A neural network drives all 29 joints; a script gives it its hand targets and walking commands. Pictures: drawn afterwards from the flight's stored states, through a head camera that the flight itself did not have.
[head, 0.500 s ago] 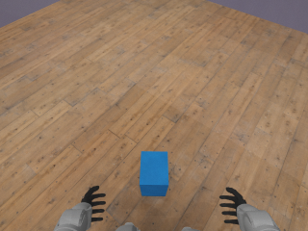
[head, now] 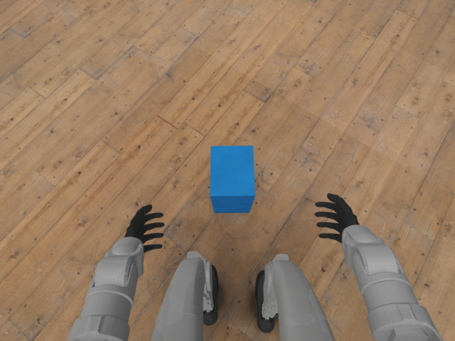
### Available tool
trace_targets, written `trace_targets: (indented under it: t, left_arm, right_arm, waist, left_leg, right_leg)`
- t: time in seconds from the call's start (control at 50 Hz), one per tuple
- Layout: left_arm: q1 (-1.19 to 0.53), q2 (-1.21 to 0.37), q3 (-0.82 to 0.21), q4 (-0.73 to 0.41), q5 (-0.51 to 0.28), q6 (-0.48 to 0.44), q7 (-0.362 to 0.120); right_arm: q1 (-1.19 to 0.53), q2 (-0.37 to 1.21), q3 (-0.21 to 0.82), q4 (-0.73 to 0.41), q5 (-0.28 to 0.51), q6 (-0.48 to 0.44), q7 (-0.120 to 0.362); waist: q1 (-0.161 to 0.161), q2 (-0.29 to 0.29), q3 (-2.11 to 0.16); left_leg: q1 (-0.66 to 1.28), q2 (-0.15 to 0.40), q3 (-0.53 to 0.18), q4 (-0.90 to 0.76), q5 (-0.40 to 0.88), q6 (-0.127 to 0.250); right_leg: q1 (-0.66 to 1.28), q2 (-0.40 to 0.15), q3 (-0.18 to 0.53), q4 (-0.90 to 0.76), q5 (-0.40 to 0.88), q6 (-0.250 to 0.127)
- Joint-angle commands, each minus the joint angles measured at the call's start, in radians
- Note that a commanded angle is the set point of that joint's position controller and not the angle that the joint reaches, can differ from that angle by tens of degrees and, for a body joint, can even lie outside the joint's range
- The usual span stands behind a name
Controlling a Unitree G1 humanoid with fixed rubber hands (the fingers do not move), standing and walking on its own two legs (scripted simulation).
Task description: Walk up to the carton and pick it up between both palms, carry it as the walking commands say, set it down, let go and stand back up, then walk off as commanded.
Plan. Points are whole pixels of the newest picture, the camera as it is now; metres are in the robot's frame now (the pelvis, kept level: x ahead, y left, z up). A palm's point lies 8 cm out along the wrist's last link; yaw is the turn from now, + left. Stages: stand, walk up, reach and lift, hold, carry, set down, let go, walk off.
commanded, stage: reach and lift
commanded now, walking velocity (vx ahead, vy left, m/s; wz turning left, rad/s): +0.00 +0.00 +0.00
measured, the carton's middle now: (231, 182) +0.52 +0.02 -0.55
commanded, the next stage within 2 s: none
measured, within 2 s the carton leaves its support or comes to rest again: neither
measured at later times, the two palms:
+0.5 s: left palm (162, 167) +0.42 +0.17 -0.13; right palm (314, 161) +0.44 -0.16 -0.13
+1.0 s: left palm (166, 140) +0.51 +0.18 -0.18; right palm (299, 137) +0.51 -0.14 -0.17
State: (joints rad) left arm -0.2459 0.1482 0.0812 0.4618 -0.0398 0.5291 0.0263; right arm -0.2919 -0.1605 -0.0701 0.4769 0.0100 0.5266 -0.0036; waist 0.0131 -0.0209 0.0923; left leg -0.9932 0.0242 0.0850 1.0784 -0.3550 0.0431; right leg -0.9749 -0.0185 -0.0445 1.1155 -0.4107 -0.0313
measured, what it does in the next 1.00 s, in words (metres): stands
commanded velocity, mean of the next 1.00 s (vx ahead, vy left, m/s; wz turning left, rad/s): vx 0.00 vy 0.00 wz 0.00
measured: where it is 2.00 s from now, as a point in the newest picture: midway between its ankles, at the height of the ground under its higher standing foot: (234, 308)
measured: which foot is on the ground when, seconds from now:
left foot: down 0.00-1.00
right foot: down 0.00-1.00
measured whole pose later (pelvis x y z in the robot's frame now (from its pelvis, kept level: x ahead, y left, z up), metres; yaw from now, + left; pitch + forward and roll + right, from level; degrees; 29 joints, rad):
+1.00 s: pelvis +0.00 +0.01 -0.03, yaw -3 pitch +26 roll +0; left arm -1.21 0.25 0.25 0.65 -0.09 0.24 0.15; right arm -1.22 -0.22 -0.13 0.61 0.11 0.26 -0.18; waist 0.03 -0.02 0.52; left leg -1.28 -0.02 -0.01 1.21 -0.37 0.01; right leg -1.27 0.05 0.03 1.22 -0.40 0.00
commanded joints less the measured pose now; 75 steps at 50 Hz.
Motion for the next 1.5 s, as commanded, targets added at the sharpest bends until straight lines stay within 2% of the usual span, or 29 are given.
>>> trace_targets:
  t: [0.0,0.02,0.04,0.08,0.22,0.34,0.36,0.42,0.5,0.52,0.56,0.7,0.72,0.78,0.84,0.9,0.98,1.0,1.04,1.06,1.08,1.18,1.2,1.26,1.28,1.3,1.34,1.42,1.48]
  left_arm:
    - [-0.507,0.151,0.103,-0.069,-0.009,0.044,0.032]
    - [-0.517,0.108,0.063,-0.019,-0.011,0.055,0.042]
    - [-0.585,0.104,0.064,-0.08,-0.022,0.037,0.044]
    - [-0.776,0.055,0.043,-0.08,-0.053,0.008,0.061]
    - [-1.022,0.055,0.07,0.182,-0.029,-0.053,0.133]
    - [-1.016,0.133,0.14,0.3,-0.008,-0.181,0.18]
    - [-1.043,0.129,0.136,0.254,-0.004,-0.206,0.176]
    - [-1.076,0.165,0.15,0.109,0.025,-0.289,0.19]
    - [-1.107,0.17,0.122,0.069,-0.006,-0.329,0.171]
    - [-1.073,0.169,0.129,0.101,-0.02,-0.33,0.167]
    - [-1.138,0.172,0.101,0.075,-0.02,-0.327,0.163]
    - [-1.207,0.174,0.067,-0.031,-0.081,-0.317,0.15]
    - [-1.145,0.181,0.089,-0.088,-0.072,-0.326,0.154]
    - [-1.268,0.189,0.084,-0.289,-0.124,-0.301,0.177]
    - [-1.207,0.225,0.204,0.045,-0.038,-0.301,0.144]
    - [-1.202,0.295,0.224,-0.09,-0.028,-0.349,0.128]
    - [-1.366,0.239,0.202,0.135,0.025,-0.36,0.102]
    - [-1.401,0.255,0.203,0.139,0.036,-0.367,0.106]
    - [-1.432,0.155,0.14,0.152,-0.009,-0.379,0.116]
    - [-1.417,0.141,0.158,0.254,-0.017,-0.381,0.118]
    - [-1.396,0.128,0.127,0.258,-0.043,-0.375,0.119]
    - [-1.537,0.263,0.181,0.284,-0.027,-0.378,0.151]
    - [-1.572,0.265,0.198,0.342,-0.037,-0.379,0.157]
    - [-1.622,0.272,0.13,0.096,-0.088,-0.368,0.175]
    - [-1.616,0.296,0.136,0.285,-0.062,-0.351,0.179]
    - [-1.635,0.28,0.116,0.248,-0.064,-0.325,0.179]
    - [-1.745,0.347,0.12,-0.002,-0.07,-0.323,0.197]
    - [-1.693,0.312,0.053,0.159,-0.142,-0.277,0.201]
    - [-1.774,0.317,0.01,-0.027,-0.203,-0.273,0.199]
  right_arm:
    - [-0.501,-0.09,-0.039,-0.08,-0.003,0.04,-0.027]
    - [-0.468,-0.066,-0.06,0.018,-0.004,0.041,-0.032]
    - [-0.505,-0.073,-0.038,0.024,0.022,0.042,-0.03]
    - [-0.671,-0.138,-0.107,0.052,0.018,-0.01,-0.036]
    - [-1.036,-0.185,-0.203,0.187,-0.029,-0.1,-0.086]
    - [-1.079,-0.166,-0.166,0.236,-0.037,-0.206,-0.122]
    - [-1.112,-0.161,-0.161,0.201,-0.027,-0.224,-0.132]
    - [-1.098,-0.222,-0.188,0.18,0.013,-0.297,-0.145]
    - [-1.11,-0.237,-0.153,0.122,0.016,-0.335,-0.148]
    - [-1.109,-0.199,-0.098,0.067,0.051,-0.339,-0.147]
    - [-1.125,-0.174,-0.07,0.12,0.086,-0.326,-0.138]
    - [-1.151,-0.214,-0.045,0.038,0.158,-0.333,-0.144]
    - [-1.143,-0.266,-0.079,-0.116,0.127,-0.348,-0.161]
    - [-1.185,-0.328,-0.153,-0.236,0.123,-0.327,-0.168]
    - [-1.221,-0.199,-0.09,-0.004,0.066,-0.31,-0.156]
    - [-1.284,-0.196,-0.078,-0.218,0.091,-0.324,-0.19]
    - [-1.28,-0.194,-0.118,0.241,0.04,-0.322,-0.19]
    - [-1.351,-0.196,-0.146,0.15,0.052,-0.335,-0.188]
    - [-1.365,-0.251,-0.174,0.223,0.036,-0.372,-0.181]
    - [-1.395,-0.208,-0.136,0.295,0.057,-0.375,-0.174]
    - [-1.411,-0.231,-0.135,0.229,0.071,-0.386,-0.174]
    - [-1.607,-0.274,-0.09,0.264,0.117,-0.371,-0.184]
    - [-1.634,-0.293,-0.103,0.324,0.1,-0.373,-0.179]
    - [-1.647,-0.328,-0.078,0.134,0.132,-0.364,-0.206]
    - [-1.614,-0.327,-0.089,0.36,0.104,-0.337,-0.205]
    - [-1.61,-0.35,-0.106,0.302,0.12,-0.334,-0.204]
    - [-1.714,-0.356,-0.1,0.082,0.156,-0.317,-0.218]
    - [-1.669,-0.384,-0.08,0.27,0.123,-0.286,-0.215]
    - [-1.737,-0.365,-0.056,0.056,0.18,-0.28,-0.224]
  waist:
    - [0.045,-0.041,-0.561]
    - [-0.013,0.034,-0.49]
    - [0.023,0.074,-0.613]
    - [-0.024,0.158,-0.568]
    - [-0.015,0.095,-0.727]
    - [-0.003,-0.086,-0.967]
    - [-0.003,-0.113,-1.032]
    - [0.013,0.042,-1.305]
    - [-0.043,0.016,-1.36]
    - [-0.007,-0.034,-1.445]
    - [0.027,-0.002,-1.455]
    - [-0.007,0.121,-1.763]
    - [-0.026,0.085,-1.924]
    - [-0.066,0.162,-2.066]
    - [0.03,-0.054,-1.678]
    - [0.085,-0.126,-1.989]
    - [0.075,0.053,-1.51]
    - [0.072,0.043,-1.543]
    - [-0.017,0.1,-1.555]
    - [0.043,0.061,-1.42]
    - [-0.002,0.035,-1.564]
    - [0.088,-0.029,-1.586]
    - [0.073,-0.054,-1.462]
    - [0.049,-0.001,-1.853]
    - [0.051,0.009,-1.615]
    - [0.015,0.078,-1.701]
    - [0.051,0.076,-1.88]
    - [-0.011,0.039,-1.685]
    - [-0.043,0.043,-1.867]
  left_leg:
    - [0.264,-0.041,-0.064,-0.169,-0.242,0.003]
    - [0.313,-0.038,-0.096,-0.195,-0.258,-0.007]
    - [0.335,-0.045,-0.088,-0.184,-0.241,-0.008]
    - [0.387,-0.028,-0.14,-0.185,-0.262,-0.029]
    - [0.404,-0.021,-0.161,-0.172,-0.29,-0.045]
    - [0.307,-0.05,-0.128,-0.144,-0.033,-0.032]
    - [0.3,-0.052,-0.116,-0.15,-0.004,-0.03]
    - [0.474,-0.072,-0.112,-0.058,0.292,-0.064]
    - [0.484,-0.075,-0.126,-0.028,0.339,-0.057]
    - [0.504,-0.074,-0.126,-0.005,0.418,-0.046]
    - [0.561,-0.083,-0.124,-0.007,0.445,-0.041]
    - [0.87,-0.082,-0.177,0.137,0.853,-0.045]
    - [0.938,-0.084,-0.186,0.175,1.022,-0.039]
    - [1.363,-0.046,-0.278,0.213,1.212,-0.03]
    - [0.622,-0.083,-0.159,0.139,0.796,-0.022]
    - [0.317,-0.148,-0.071,0.107,0.69,-0.012]
    - [0.286,-0.129,-0.08,0.125,0.532,-0.036]
    - [0.345,-0.122,-0.087,0.132,0.496,-0.034]
    - [0.364,-0.118,-0.1,0.171,0.505,-0.062]
    - [0.278,-0.117,-0.1,0.202,0.456,-0.054]
    - [0.395,-0.113,-0.113,0.216,0.522,-0.06]
    - [0.141,-0.119,-0.067,0.304,0.339,-0.051]
    - [0.038,-0.119,-0.06,0.325,0.248,-0.047]
    - [0.278,-0.128,-0.07,0.388,0.409,-0.059]
    - [0.111,-0.117,-0.064,0.413,0.241,-0.057]
    - [0.207,-0.108,-0.078,0.433,0.261,-0.075]
    - [0.254,-0.116,-0.046,0.455,0.251,-0.065]
    - [0.114,-0.099,-0.073,0.527,0.192,-0.064]
    - [0.197,-0.098,-0.08,0.583,0.272,-0.054]
  right_leg:
    - [0.272,0.031,0.103,-0.235,-0.277,0.008]
    - [0.193,0.044,0.077,-0.221,-0.239,0.001]
    - [0.237,0.036,0.091,-0.218,-0.234,-0.016]
    - [0.087,0.05,0.07,-0.153,-0.162,-0.019]
    - [0.006,0.063,0.054,-0.167,-0.197,0.002]
    - [0.095,0.069,0.052,-0.169,-0.01,0.018]
    - [0.127,0.078,0.047,-0.175,0.015,0.03]
    - [0.149,0.085,0.075,-0.133,0.225,0.008]
    - [0.133,0.096,0.07,-0.119,0.27,0.022]
    - [0.227,0.091,0.089,-0.119,0.362,0.024]
    - [0.186,0.105,0.084,-0.098,0.361,0.027]
    - [0.168,0.132,0.074,-0.004,0.597,0.011]
    - [0.212,0.133,0.08,0.003,0.707,0.013]
    - [-0.121,0.15,0.041,-0.045,0.467,0.025]
    - [0.163,0.12,0.084,-0.007,0.587,0.041]
    - [0.761,0.111,0.126,0.099,0.946,0.036]
    - [0.246,0.11,0.097,0.079,0.489,0.036]
    - [0.181,0.117,0.062,0.077,0.404,0.038]
    - [0.096,0.129,0.04,0.091,0.384,0.029]
    - [-0.033,0.129,0.041,0.127,0.3,0.032]
    - [0.001,0.135,0.019,0.112,0.345,0.037]
    - [0.017,0.131,0.034,0.25,0.25,0.054]
    - [-0.076,0.135,0.023,0.275,0.157,0.055]
    - [0.025,0.147,0.002,0.335,0.283,0.044]
    - [-0.156,0.137,0.004,0.363,0.114,0.037]
    - [-0.167,0.139,-0.011,0.384,0.115,0.037]
    - [-0.067,0.14,-0.004,0.402,0.118,0.035]
    - [-0.267,0.124,-0.027,0.484,0.055,0.023]
    - [-0.193,0.131,-0.017,0.528,0.148,0.019]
